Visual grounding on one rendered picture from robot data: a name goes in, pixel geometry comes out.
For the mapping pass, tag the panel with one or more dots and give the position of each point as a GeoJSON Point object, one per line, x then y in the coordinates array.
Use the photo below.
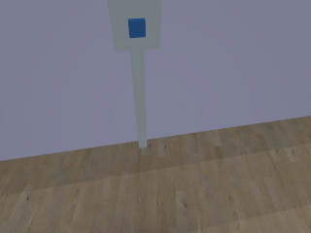
{"type": "Point", "coordinates": [120, 11]}

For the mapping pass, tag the button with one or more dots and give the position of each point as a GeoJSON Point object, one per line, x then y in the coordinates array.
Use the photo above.
{"type": "Point", "coordinates": [137, 27]}

